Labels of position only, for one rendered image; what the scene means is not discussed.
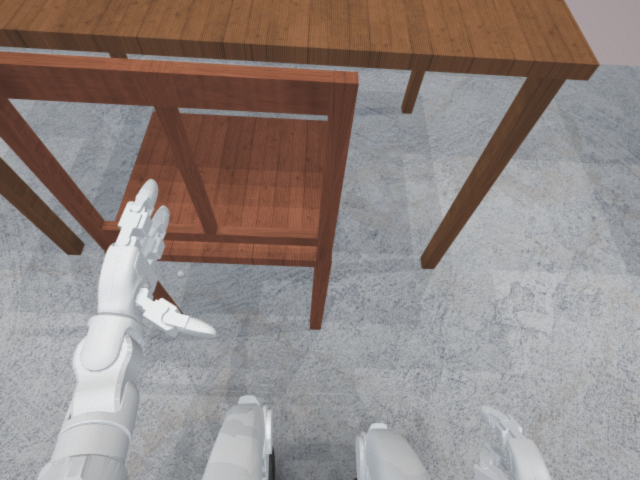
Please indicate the robot right thigh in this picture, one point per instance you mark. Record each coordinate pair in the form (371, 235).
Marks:
(383, 454)

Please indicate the robot left thigh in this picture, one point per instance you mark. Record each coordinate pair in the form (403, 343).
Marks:
(244, 439)

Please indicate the chair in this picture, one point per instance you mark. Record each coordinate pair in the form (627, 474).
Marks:
(239, 190)

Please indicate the table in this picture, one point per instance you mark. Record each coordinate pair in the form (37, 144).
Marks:
(537, 39)

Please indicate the right robot hand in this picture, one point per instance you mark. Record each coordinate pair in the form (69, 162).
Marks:
(521, 460)

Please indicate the robot left forearm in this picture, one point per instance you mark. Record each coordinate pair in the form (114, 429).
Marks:
(98, 427)

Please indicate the left robot hand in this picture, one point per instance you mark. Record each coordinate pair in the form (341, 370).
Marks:
(129, 263)

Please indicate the robot thigh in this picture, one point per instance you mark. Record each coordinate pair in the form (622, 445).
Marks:
(244, 439)
(383, 454)

